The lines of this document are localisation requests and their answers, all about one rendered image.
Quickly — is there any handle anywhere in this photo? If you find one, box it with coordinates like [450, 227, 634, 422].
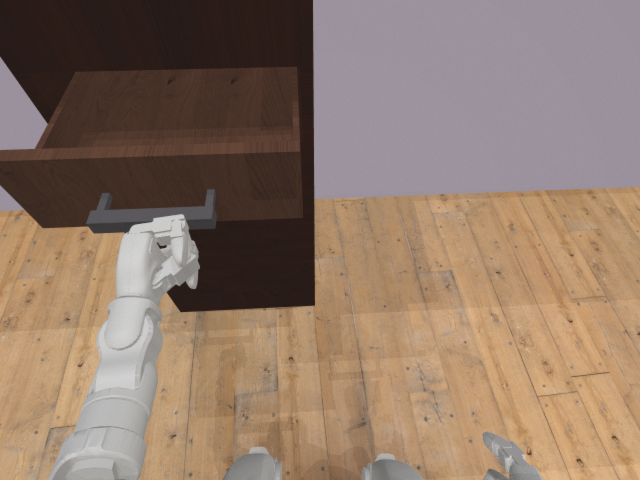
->
[86, 189, 217, 234]

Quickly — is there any cabinet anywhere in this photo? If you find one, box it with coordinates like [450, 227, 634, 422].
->
[0, 0, 315, 312]

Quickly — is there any robot left hand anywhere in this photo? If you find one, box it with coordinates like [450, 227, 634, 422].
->
[116, 214, 200, 306]

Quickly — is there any drawer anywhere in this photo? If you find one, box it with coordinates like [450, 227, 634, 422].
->
[0, 67, 303, 228]

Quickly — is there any left robot forearm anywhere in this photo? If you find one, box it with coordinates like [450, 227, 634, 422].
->
[47, 296, 163, 480]

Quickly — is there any robot right thigh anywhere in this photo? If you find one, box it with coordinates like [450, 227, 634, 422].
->
[361, 459, 424, 480]

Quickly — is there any left robot shin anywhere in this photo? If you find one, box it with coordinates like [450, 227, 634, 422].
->
[249, 447, 269, 455]

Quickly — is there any robot right hand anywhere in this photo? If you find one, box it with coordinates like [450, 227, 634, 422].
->
[483, 432, 543, 480]

